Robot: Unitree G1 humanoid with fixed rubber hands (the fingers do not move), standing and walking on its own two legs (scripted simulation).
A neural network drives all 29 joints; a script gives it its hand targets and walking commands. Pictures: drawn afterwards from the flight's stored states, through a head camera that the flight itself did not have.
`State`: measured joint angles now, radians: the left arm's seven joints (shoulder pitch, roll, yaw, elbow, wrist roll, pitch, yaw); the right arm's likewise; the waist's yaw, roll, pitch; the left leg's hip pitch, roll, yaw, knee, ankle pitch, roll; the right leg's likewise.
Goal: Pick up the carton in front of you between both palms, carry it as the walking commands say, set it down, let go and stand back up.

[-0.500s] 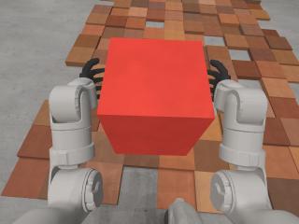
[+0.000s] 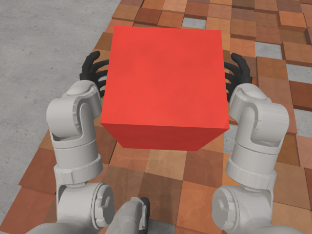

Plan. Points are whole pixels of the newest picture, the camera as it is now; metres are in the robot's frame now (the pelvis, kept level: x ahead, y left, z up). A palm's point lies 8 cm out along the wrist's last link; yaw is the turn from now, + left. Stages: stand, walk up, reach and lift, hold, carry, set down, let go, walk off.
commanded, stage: carry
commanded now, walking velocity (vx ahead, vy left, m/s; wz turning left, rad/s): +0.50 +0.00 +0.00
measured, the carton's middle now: (163, 100) +0.40 +0.03 +0.08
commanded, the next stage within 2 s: none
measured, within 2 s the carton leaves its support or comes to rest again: neither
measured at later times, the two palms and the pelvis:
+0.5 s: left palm out of the picture +0.71 +0.11 +0.19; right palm out of the picture +0.72 -0.18 +0.19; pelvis +0.33 -0.02 +0.04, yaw -2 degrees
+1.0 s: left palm out of the picture +1.03 +0.12 +0.15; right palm out of the picture +1.00 -0.17 +0.15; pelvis +0.64 +0.00 +0.03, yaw -1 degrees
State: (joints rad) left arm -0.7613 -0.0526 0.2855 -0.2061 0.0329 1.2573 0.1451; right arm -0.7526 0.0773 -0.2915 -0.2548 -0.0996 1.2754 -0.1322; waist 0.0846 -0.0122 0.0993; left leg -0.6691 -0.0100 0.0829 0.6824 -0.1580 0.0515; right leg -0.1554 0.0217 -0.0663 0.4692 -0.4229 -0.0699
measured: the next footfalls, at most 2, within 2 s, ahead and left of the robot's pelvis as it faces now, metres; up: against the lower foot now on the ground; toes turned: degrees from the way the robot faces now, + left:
right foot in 0.36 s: +0.40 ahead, -0.09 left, +0.03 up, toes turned -6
left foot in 0.78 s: +0.72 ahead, +0.05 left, +0.03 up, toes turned +4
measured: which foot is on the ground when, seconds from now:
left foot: down 0.00-0.38, up 0.40-0.76, down 0.78-1.00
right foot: down 0.00-0.06, up 0.08-0.34, down 0.36-0.80, up 0.82-1.00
